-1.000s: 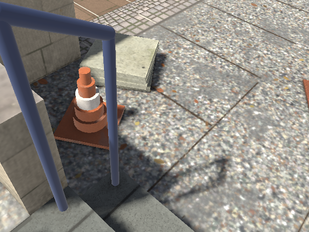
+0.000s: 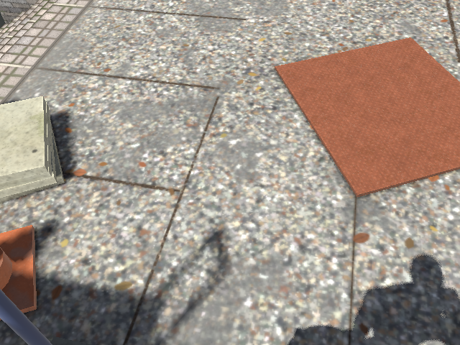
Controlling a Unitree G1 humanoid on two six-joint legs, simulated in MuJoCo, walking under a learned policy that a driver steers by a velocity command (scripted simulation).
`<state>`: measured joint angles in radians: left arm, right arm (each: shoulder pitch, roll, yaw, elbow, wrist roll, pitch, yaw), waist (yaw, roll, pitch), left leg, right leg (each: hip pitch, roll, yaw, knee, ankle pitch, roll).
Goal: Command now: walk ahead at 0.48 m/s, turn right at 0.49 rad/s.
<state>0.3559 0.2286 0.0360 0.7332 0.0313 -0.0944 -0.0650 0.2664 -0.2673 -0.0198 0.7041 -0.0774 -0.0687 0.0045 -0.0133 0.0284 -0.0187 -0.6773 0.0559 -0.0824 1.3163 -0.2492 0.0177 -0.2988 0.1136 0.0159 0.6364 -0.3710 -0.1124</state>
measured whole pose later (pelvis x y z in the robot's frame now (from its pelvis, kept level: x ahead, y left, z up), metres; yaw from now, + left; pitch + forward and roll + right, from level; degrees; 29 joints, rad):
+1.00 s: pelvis +0.31 -0.04 -0.19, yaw -25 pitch +4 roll +1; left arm 0.30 0.28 0.03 0.77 0.06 -0.07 -0.04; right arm 0.10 -0.29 -0.03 0.60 -0.07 -0.05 0.01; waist 0.03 0.00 -0.05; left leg -0.79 0.00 -0.05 1.51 -0.35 -0.10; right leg -0.44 0.08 0.05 0.73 -0.36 -0.09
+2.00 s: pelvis +0.31 +0.03 -0.17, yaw -44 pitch +0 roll +1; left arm 0.21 0.20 0.02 0.84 0.00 -0.01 -0.04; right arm 0.19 -0.24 -0.05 0.81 -0.02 -0.05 0.05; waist -0.01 -0.02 0.03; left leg -0.20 0.00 0.12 0.50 -0.31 0.03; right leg -0.31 -0.05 0.01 0.53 -0.23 0.03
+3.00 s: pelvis +0.32 +0.02 -0.16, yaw -43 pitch -3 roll +0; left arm 0.22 0.15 0.04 1.18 0.02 0.03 0.04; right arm 0.30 -0.16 -0.04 1.06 -0.02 0.01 -0.01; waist -0.02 -0.01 0.00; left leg -0.08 -0.01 0.07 0.45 -0.34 0.05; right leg -0.21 -0.04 -0.02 0.53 -0.34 -0.02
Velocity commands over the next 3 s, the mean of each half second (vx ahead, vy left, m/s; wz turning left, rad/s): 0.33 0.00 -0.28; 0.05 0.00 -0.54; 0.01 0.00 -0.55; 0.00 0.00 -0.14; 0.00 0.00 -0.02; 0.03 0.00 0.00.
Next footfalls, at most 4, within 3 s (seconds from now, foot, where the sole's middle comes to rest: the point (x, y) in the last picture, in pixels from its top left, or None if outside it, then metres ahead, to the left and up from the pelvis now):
0.36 left None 0.32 0.12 -0.94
0.68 right None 0.32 -0.12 -0.94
1.28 left None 0.39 0.09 -0.94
1.70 right None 0.26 -0.12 -0.94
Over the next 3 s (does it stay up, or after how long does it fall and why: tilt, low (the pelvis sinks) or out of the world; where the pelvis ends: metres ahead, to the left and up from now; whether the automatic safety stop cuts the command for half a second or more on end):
stays up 0.32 0.02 -0.16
